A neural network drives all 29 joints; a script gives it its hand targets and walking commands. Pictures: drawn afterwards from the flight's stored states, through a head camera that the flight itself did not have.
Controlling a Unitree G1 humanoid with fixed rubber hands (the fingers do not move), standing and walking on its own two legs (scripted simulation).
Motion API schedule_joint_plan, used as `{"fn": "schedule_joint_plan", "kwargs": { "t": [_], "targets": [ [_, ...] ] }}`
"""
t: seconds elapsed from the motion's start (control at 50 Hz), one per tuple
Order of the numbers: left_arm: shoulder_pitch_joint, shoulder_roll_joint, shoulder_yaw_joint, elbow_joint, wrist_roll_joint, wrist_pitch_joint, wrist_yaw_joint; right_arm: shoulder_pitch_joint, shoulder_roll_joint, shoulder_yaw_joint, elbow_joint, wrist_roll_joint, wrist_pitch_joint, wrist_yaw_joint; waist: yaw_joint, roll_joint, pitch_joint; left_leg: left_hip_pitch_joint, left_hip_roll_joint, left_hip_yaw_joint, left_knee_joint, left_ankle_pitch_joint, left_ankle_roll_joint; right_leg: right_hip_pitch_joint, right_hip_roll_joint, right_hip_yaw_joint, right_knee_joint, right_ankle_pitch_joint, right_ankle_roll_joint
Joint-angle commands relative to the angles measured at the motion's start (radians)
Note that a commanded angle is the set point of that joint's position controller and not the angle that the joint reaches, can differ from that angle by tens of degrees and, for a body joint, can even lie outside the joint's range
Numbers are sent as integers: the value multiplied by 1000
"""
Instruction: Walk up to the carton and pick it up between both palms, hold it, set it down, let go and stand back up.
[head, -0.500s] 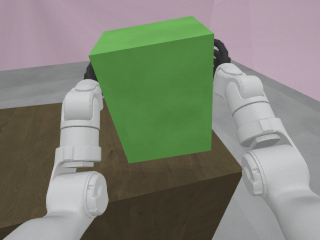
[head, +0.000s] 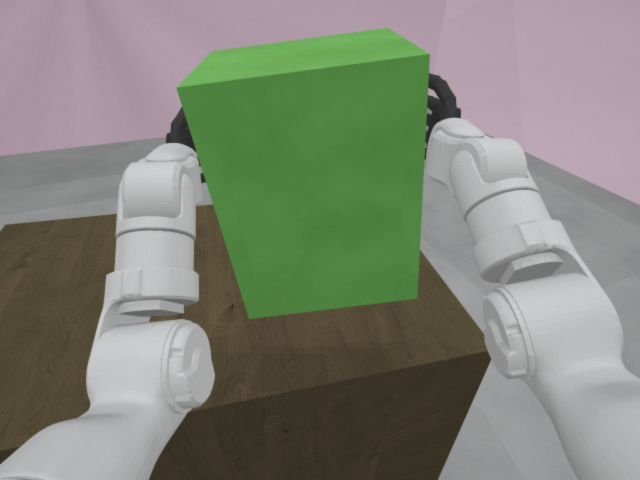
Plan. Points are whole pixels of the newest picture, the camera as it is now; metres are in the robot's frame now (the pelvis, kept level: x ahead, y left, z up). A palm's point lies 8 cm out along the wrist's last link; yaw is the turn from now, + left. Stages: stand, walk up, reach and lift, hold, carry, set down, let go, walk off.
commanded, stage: hold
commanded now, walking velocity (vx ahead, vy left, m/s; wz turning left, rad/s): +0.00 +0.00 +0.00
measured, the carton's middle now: (316, 177) +0.37 -0.01 +0.27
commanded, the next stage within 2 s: none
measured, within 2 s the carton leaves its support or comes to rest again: neither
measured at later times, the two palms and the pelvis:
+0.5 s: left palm (174, 145) +0.37 +0.15 +0.31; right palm (444, 113) +0.37 -0.15 +0.35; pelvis +0.00 -0.01 +0.00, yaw +1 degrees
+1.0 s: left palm (180, 150) +0.39 +0.15 +0.30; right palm (439, 117) +0.39 -0.15 +0.34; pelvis +0.00 +0.00 +0.00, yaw +0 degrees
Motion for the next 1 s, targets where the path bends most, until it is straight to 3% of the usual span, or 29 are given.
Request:
{"fn": "schedule_joint_plan", "kwargs": {
  "t": [0.0,0.06,0.16,0.32,0.66,0.68,0.72,0.78,0.86,0.92,0.98],
  "targets": [
    [-962,-537,-364,-229,-194,-108,-116,-771,771,200,-320,214,24,135,15,18,-426,2,-51,-2,-31,231,-37,214,56,41,24,234,71],
    [-952,-528,-361,-235,-194,-81,-107,-770,746,208,-324,242,49,132,17,21,-409,2,-47,1,-27,247,-40,202,61,41,22,210,70],
    [-964,-515,-326,-162,-181,-64,-129,-765,713,124,-228,198,70,139,6,24,-313,-79,-42,2,-74,107,-36,173,42,57,1,86,55],
    [-984,-481,-289,-133,-170,-72,-146,-783,707,109,-193,211,79,135,10,29,-352,-81,-49,-6,-61,151,-43,203,36,58,13,165,60],
    [-984,-503,-321,-188,-193,-74,-145,-789,720,145,-288,240,82,123,-3,27,-388,-38,-51,-12,-40,211,-46,196,44,51,13,204,68],
    [-987,-494,-268,-82,-177,-73,-149,-806,685,95,-239,183,85,123,-5,26,-295,-56,-51,-1,-52,115,-43,137,31,58,-4,123,71],
    [-1001,-509,-279,-87,-191,-92,-148,-813,710,85,-239,164,70,129,-1,8,-319,-64,-47,-6,-60,82,-34,116,25,65,-12,70,64],
    [-1024,-520,-285,-120,-196,-109,-134,-822,730,107,-239,174,62,133,3,24,-405,-22,-47,-12,-37,166,-42,144,35,57,15,169,65],
    [-994,-506,-269,-88,-179,-103,-131,-797,695,98,-197,176,62,133,2,35,-366,-22,-43,-15,-43,164,-46,144,36,59,9,166,62],
    [-966,-506,-278,-132,-182,-100,-126,-799,719,139,-255,204,56,131,18,16,-422,-2,-47,-14,-22,242,-46,185,42,61,24,256,69],
    [-981,-514,-303,-172,-188,-95,-119,-790,699,144,-267,214,59,130,4,46,-436,42,-45,-17,-7,295,-65,167,50,53,27,288,63]
  ]
}}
